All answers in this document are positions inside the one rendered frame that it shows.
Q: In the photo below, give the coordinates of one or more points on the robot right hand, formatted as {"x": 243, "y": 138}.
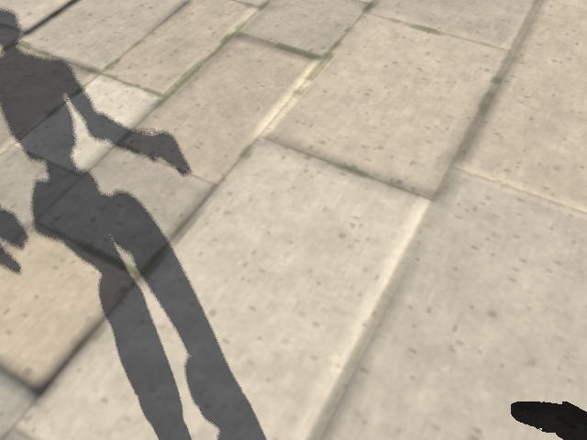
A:
{"x": 568, "y": 421}

